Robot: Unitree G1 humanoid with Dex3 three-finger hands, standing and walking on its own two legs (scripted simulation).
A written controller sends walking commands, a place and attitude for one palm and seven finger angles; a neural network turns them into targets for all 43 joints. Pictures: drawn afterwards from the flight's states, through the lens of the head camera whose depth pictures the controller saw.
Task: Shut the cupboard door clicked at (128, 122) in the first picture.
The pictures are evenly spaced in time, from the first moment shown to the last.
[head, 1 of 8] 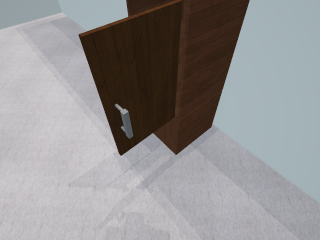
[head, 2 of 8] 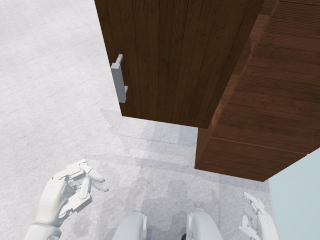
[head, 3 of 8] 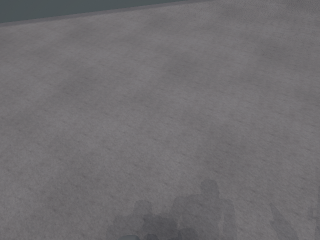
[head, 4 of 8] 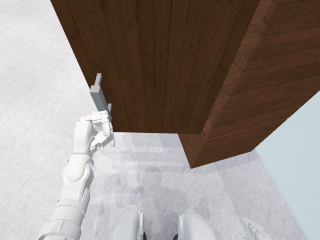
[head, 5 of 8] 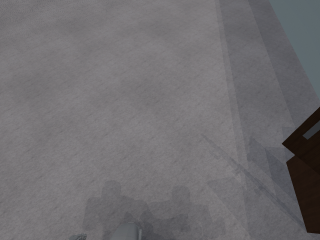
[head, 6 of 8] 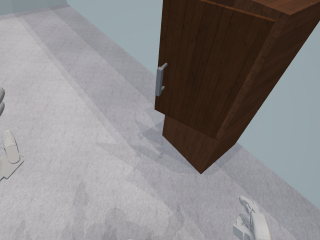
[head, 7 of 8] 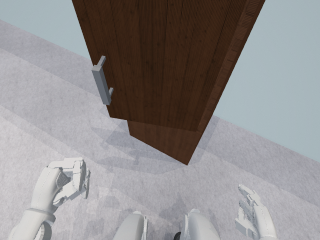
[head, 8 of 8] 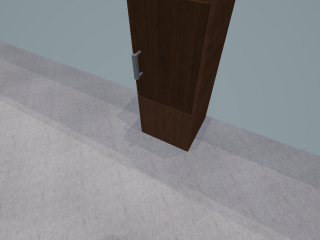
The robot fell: no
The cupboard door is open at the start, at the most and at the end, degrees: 92 92 0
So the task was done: yes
